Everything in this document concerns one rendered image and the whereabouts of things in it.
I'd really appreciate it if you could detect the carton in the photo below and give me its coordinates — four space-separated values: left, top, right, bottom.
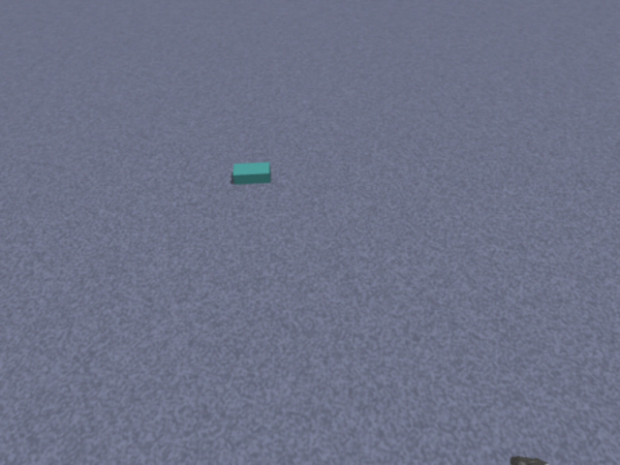
233 162 270 185

